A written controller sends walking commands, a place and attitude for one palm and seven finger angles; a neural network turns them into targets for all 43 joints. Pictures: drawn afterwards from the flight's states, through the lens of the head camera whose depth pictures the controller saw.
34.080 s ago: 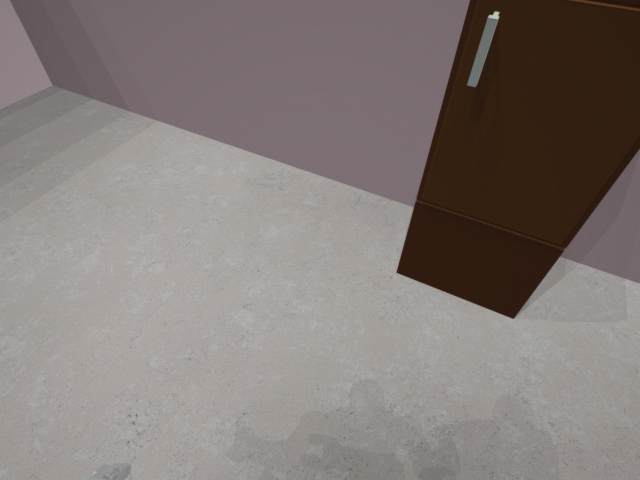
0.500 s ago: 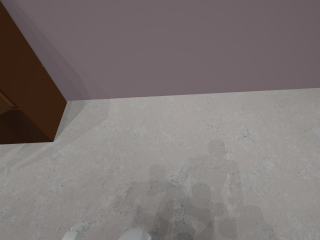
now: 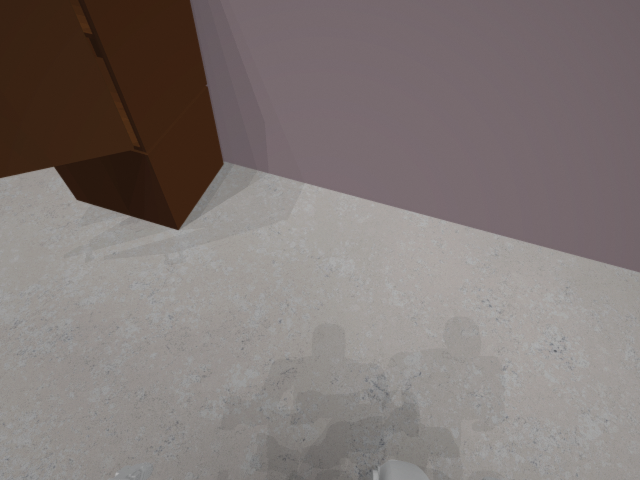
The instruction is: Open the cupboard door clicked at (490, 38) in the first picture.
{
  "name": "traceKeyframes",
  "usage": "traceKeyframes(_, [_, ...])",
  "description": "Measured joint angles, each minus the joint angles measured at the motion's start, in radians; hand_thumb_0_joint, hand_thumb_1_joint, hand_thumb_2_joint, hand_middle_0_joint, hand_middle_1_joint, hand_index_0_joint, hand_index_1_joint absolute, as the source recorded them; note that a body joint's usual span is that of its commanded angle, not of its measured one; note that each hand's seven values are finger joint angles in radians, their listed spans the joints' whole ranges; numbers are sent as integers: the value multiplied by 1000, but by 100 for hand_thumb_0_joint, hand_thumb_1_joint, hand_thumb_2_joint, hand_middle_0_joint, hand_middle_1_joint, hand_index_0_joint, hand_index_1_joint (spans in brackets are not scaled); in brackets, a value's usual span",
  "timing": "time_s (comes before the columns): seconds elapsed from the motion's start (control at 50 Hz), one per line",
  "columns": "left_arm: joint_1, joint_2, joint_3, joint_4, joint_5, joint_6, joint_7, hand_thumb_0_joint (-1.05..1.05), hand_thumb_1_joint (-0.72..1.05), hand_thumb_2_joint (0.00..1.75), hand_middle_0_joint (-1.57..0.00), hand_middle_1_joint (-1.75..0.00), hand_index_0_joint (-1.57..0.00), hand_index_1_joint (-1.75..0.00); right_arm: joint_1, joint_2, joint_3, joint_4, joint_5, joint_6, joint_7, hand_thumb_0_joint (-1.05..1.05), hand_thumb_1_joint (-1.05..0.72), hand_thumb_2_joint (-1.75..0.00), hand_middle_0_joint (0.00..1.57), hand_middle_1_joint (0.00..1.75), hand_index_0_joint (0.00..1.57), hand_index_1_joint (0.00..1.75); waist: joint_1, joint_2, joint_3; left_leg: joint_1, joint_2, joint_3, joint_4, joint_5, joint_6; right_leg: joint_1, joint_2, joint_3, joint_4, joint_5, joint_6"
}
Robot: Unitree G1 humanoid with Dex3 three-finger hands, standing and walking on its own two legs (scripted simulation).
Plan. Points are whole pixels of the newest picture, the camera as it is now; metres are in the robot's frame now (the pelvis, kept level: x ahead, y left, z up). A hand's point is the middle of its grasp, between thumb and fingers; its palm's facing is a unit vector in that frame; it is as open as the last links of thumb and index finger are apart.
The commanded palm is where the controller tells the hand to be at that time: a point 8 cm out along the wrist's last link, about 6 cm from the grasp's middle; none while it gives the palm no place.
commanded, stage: turn to face it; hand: left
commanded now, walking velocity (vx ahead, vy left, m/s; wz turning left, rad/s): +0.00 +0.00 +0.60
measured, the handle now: out of the picture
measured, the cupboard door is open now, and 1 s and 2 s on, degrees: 40 40 40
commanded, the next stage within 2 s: take the last steps up to it in 0.64 s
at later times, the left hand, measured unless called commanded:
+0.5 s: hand out of the picture +0.03 +0.15 -0.16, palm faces +0.31 -0.92 -0.24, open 7.3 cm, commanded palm none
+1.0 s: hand out of the picture +0.02 +0.18 -0.16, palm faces +0.49 -0.84 -0.24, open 7.3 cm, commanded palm none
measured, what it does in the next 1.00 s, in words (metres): steps on the spot, turning left: right foot, then left foot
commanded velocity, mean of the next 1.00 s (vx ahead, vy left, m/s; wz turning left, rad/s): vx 0.08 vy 0.04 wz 0.38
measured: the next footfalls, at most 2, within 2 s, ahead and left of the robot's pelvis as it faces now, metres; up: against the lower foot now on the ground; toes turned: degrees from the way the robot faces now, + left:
right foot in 0.20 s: +0.06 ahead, -0.16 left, +0.00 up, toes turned +6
left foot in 0.58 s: +0.04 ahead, +0.09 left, +0.00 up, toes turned +24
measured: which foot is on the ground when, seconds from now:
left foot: down 0.00-0.20, up 0.22-0.56, down 0.58-0.94, up 0.96-1.00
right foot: up 0.00-0.18, down 0.20-0.58, up 0.60-0.92, down 0.94-1.00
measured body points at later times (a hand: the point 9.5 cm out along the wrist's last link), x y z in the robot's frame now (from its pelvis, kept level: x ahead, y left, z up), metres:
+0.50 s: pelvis +0.03 -0.05 +0.00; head +0.08 -0.04 +0.45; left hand +0.01 +0.20 -0.14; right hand +0.19 -0.27 -0.14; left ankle -0.01 +0.08 -0.69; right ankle +0.02 -0.17 -0.74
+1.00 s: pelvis +0.06 -0.02 -0.01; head +0.09 -0.03 +0.44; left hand +0.00 +0.22 -0.14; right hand +0.21 -0.21 -0.17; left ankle +0.00 +0.07 -0.71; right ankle +0.08 -0.14 -0.74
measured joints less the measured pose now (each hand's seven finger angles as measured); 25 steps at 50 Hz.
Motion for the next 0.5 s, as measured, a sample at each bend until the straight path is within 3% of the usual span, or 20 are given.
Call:
traceKeyframes(0.14, [-46, -13, -11, -35, -5, -9, 1, 0, 91, 90, -19, -30, -20, -30, 42, 4, -9, 23, -5, 18, 8, 0, -91, -90, 20, 30, 20, 30, -27, 39, -11, -3, -6, -85, 1, 1, -31, 80, 42, 8, -265, 1, -6])
traceKeyframes(0.2, [-41, -19, -20, -53, -8, -30, 1, 0, 91, 90, -19, -30, -20, -30, 59, -2, -20, 27, 3, 28, 9, 1, -91, -90, 20, 30, 20, 30, -32, 46, -22, -34, -23, -117, 58, -28, -55, 184, 56, -1, -497, 98, -22])
traceKeyframes(0.26, [-34, -46, -31, -49, 0, -46, 10, 0, 91, 90, -20, -30, -20, -30, 51, -25, -38, 39, 9, 41, 11, 1, -91, -90, 20, 30, 20, 30, -35, 68, -9, -125, -29, -90, 328, -222, -72, 202, 49, -36, -498, 97, -87])
traceKeyframes(0.3, [-17, -65, -39, -44, 0, -47, 13, 0, 91, 90, -20, -30, -21, -30, 45, -40, -45, 46, 6, 49, 17, 1, -91, -90, 20, 30, 20, 30, -38, 70, -4, -181, -19, -46, 523, -241, -85, 232, 32, -63, -519, 94, -97])
traceKeyframes(0.34, [4, -77, -43, -35, -2, -49, 15, 0, 90, 90, -20, -30, -21, -30, 35, -47, -48, 50, 5, 55, 21, 1, -91, -90, 20, 30, 20, 30, -40, 62, 1, -208, 2, -11, 617, -220, -101, 261, 17, -83, -553, 104, -96])
traceKeyframes(0.4, [33, -85, -47, -19, -1, -53, 14, 0, 90, 90, -20, -30, -21, -30, 19, -46, -44, 50, 8, 58, 26, 1, -91, -90, 20, 30, 20, 30, -39, 36, 8, -199, 32, 24, 581, -205, -114, 295, -7, -116, -588, 112, -92])
traceKeyframes(0.5, [74, -76, -40, 8, 7, -57, 11, 0, 91, 90, -20, -30, -21, -30, -23, -36, -30, 47, 13, 53, 28, 1, -91, -90, 19, 30, 20, 30, -9, -3, 23, -120, 49, 67, 342, -215, -107, 315, -39, -166, -572, 87, -78])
